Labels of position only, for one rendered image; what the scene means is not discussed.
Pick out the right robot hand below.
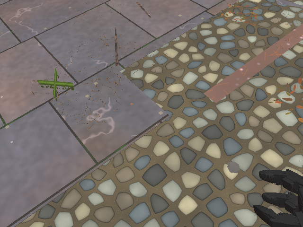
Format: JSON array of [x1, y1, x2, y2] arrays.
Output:
[[253, 168, 303, 227]]

